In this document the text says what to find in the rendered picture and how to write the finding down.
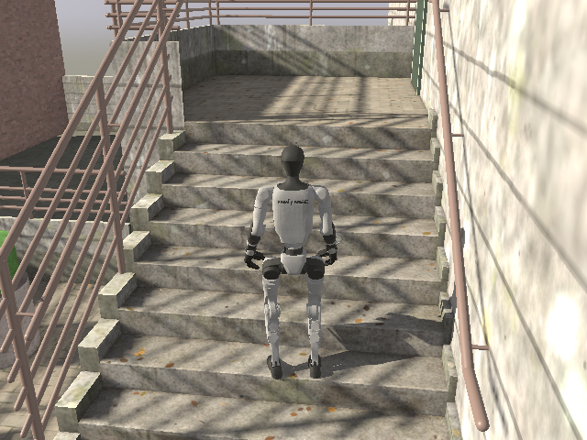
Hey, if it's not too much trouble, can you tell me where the stairs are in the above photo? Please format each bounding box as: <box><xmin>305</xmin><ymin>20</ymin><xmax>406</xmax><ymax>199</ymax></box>
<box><xmin>78</xmin><ymin>122</ymin><xmax>449</xmax><ymax>440</ymax></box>

